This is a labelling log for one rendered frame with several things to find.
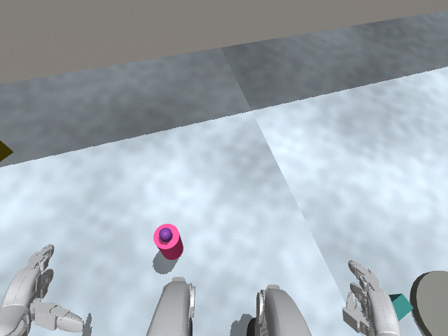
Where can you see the right robot hand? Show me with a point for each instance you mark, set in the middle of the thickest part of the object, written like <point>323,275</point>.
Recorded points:
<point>378,315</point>

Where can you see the left robot hand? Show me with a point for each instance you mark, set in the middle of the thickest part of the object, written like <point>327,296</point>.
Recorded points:
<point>29,286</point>

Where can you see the left robot arm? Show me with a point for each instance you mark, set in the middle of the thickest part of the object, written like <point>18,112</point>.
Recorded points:
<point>15,320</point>

